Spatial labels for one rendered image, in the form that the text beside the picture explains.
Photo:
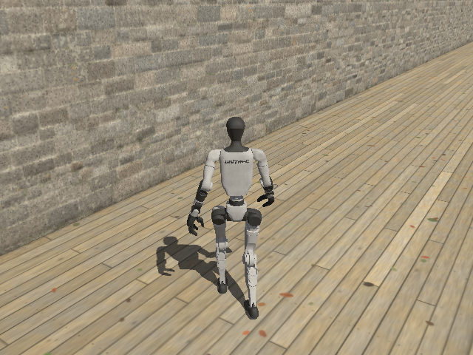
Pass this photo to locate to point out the robot left hand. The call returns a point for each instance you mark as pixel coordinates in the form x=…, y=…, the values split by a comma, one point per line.
x=191, y=225

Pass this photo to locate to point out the robot left thigh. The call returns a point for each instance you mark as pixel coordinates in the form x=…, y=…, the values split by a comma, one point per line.
x=218, y=217

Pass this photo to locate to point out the right robot upper arm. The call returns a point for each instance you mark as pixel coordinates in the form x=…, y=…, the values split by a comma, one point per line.
x=262, y=164

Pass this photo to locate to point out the right robot foot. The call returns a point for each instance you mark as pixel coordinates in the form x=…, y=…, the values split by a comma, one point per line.
x=253, y=312

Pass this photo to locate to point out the robot right forearm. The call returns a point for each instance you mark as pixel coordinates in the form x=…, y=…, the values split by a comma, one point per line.
x=269, y=190

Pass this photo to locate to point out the robot right hand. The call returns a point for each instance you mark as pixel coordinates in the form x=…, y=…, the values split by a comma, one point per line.
x=270, y=200

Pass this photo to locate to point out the robot left forearm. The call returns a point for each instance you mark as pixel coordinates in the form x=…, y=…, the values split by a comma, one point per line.
x=198, y=201

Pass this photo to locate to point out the left robot upper arm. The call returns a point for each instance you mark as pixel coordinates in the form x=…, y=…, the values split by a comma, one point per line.
x=212, y=157

